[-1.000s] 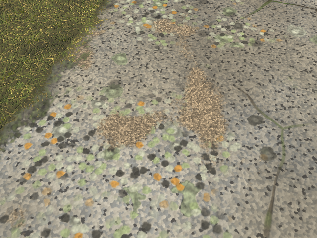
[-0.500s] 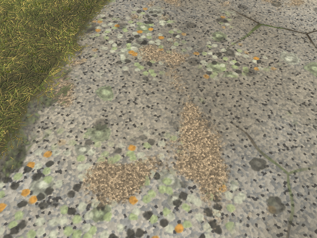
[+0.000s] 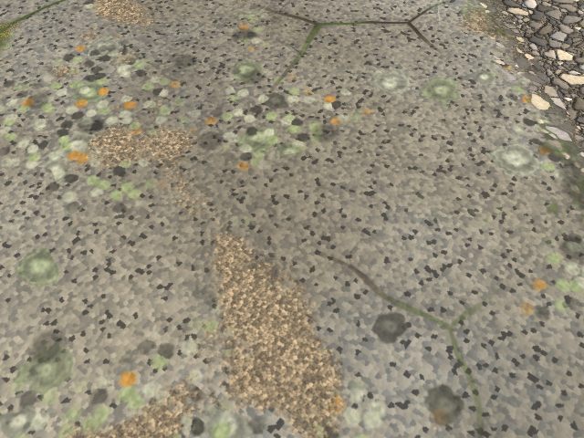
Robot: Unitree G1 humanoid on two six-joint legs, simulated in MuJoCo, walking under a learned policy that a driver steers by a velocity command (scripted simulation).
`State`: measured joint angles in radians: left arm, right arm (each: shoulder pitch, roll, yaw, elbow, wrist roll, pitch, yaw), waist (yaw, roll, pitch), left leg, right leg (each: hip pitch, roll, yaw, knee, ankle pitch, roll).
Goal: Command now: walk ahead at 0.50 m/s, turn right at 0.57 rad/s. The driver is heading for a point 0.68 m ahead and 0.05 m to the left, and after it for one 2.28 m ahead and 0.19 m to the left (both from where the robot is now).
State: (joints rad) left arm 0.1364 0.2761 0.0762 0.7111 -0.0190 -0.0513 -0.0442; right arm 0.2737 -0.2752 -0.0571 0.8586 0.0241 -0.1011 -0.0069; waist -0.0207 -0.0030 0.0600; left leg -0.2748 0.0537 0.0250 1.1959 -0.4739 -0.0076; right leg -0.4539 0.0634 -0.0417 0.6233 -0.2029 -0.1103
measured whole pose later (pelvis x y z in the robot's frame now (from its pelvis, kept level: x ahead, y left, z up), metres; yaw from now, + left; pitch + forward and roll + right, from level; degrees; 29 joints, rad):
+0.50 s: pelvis +0.29 +0.03 +0.01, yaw -10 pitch +2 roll +1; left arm 0.36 0.28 0.05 0.79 -0.02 -0.05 0.00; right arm 0.11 -0.26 -0.05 0.72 0.00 -0.13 0.03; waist 0.03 -0.02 0.01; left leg -0.43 -0.04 0.03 0.54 -0.16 0.05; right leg -0.27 0.07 0.13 1.07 -0.47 -0.05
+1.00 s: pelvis +0.55 -0.05 +0.01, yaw -4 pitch +3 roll +0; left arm 0.06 0.24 0.04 0.66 0.00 -0.11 -0.02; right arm 0.41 -0.29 -0.05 0.85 0.03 -0.06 -0.01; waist -0.07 0.02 0.02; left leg -0.26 -0.02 -0.09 0.97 -0.50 0.03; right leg -0.44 0.00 -0.02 0.54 -0.16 -0.02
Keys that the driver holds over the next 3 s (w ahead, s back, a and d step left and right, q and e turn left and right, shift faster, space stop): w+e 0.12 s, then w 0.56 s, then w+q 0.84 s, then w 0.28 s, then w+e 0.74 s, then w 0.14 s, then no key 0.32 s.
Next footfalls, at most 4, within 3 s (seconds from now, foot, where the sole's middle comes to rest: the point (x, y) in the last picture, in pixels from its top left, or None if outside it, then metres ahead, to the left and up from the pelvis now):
0.42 left None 0.43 0.11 -0.76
0.92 right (374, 340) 0.66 -0.17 -0.76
1.44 left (254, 254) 0.91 0.12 -0.76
2.00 right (290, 155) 1.28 0.02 -0.76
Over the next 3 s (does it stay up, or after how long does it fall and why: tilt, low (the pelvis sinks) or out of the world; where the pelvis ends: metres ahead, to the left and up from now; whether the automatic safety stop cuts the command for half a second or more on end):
stays up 1.58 0.11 0.01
